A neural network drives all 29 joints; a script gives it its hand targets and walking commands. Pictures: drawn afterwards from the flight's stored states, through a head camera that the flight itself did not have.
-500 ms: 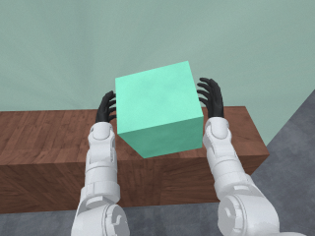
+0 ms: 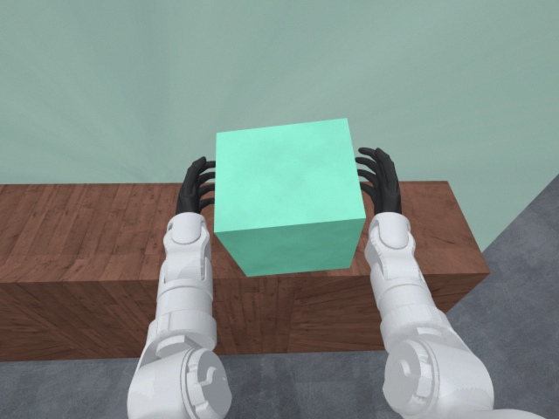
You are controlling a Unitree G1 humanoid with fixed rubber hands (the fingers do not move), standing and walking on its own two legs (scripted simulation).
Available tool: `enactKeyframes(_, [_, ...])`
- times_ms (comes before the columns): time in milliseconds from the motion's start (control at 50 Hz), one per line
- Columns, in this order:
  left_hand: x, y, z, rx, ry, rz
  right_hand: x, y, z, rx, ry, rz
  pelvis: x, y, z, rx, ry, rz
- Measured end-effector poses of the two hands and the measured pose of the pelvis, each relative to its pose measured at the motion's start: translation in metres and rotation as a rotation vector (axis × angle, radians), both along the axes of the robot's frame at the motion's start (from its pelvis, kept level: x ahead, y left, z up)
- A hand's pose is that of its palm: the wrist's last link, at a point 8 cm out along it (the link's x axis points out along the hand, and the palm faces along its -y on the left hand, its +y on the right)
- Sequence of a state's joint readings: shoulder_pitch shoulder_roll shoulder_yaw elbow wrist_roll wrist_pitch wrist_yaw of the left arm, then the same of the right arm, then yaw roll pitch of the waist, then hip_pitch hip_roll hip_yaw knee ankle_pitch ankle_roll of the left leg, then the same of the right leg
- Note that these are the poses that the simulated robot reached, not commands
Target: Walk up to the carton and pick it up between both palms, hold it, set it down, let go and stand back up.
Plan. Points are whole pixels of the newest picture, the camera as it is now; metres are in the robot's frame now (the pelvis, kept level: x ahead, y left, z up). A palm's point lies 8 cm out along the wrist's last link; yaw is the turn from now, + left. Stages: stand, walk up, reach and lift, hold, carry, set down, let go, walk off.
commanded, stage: set down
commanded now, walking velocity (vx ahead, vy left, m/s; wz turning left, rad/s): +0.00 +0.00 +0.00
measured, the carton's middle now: (290, 207) +0.44 +0.02 +0.01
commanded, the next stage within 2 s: none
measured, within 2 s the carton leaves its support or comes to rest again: neither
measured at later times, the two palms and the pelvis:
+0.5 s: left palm (200, 213) +0.39 +0.16 +0.05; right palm (383, 210) +0.40 -0.12 +0.06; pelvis +0.00 +0.00 +0.00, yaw -1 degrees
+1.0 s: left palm (202, 217) +0.40 +0.17 +0.02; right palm (377, 217) +0.41 -0.12 +0.03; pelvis +0.00 +0.00 -0.01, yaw -1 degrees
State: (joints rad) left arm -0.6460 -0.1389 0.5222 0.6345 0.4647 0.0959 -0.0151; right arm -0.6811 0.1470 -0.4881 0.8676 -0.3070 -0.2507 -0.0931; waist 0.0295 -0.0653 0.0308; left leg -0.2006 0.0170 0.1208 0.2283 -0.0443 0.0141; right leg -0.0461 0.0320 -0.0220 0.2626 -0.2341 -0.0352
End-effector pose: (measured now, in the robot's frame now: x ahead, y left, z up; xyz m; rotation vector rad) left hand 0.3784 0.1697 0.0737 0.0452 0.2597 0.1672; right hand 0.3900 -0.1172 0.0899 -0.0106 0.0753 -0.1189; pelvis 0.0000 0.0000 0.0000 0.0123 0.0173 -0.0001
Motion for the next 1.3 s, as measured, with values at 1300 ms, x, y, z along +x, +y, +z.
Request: enactKeyframes(1300, [0.024,-0.005,-0.052,-0.017,0.021,-0.004,0.016,-0.006,-0.058,-0.034,0.137,-0.016,-0.003,0.007,-0.007,-0.017,0.232,-0.014])
